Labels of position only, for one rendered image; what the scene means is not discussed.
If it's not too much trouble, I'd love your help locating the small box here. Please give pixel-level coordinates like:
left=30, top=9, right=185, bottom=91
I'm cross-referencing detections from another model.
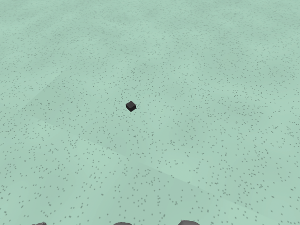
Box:
left=126, top=101, right=136, bottom=112

